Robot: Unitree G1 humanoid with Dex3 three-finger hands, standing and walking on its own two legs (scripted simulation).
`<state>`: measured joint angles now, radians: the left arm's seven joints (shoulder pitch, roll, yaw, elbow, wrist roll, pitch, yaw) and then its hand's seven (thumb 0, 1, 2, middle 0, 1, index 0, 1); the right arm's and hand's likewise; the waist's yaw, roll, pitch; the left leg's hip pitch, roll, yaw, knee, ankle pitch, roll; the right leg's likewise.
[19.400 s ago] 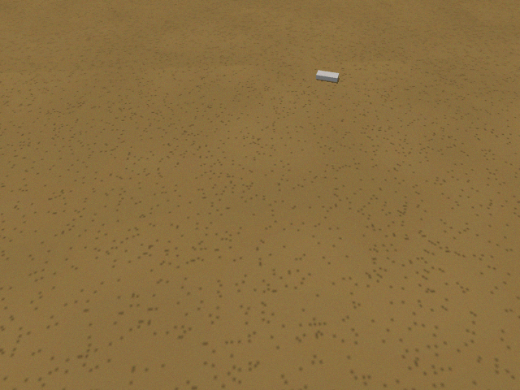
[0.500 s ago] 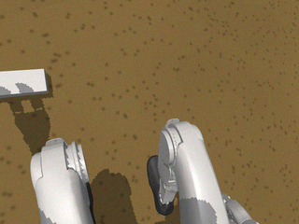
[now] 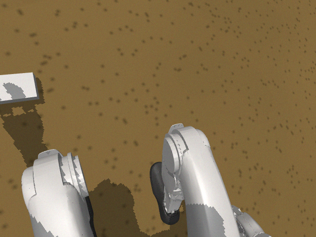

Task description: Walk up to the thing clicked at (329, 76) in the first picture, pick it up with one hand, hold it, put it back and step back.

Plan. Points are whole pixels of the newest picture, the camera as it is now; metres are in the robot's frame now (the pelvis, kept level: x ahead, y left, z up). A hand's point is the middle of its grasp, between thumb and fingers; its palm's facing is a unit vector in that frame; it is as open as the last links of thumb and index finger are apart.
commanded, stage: rise first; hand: left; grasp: from above
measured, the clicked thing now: (4, 89) +0.49 +0.33 -0.29
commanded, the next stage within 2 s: approach in 0.86 s
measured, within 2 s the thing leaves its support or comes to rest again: neither
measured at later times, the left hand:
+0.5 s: hand out of the picture +0.45 +0.36 -0.18, palm faces -0.46 -0.10 -0.88, open 14.2 cm
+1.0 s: hand out of the picture +0.45 +0.36 -0.17, palm faces -0.45 -0.09 -0.89, open 14.2 cm
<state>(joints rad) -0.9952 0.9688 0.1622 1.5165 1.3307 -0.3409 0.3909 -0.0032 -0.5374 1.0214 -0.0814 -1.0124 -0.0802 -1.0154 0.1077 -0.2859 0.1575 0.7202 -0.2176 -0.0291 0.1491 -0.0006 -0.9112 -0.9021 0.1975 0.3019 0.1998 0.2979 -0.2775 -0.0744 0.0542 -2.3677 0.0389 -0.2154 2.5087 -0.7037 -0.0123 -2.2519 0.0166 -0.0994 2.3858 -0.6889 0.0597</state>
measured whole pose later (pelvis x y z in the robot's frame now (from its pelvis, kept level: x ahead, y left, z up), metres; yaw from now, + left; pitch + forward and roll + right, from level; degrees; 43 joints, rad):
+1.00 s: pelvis +0.00 +0.00 +0.00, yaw +0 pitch +31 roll -12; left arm -1.02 0.97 0.13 1.49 1.32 -0.32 0.36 0.00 -0.55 1.04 -0.09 -1.00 -0.08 -1.01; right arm 0.13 -0.29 0.17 0.69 -0.20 -0.03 0.15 0.00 -0.91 -0.90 0.20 0.30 0.20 0.30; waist -0.29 -0.07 0.04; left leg -2.37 0.03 -0.21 2.50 -0.69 0.00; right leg -2.25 0.02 -0.10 2.37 -0.68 0.06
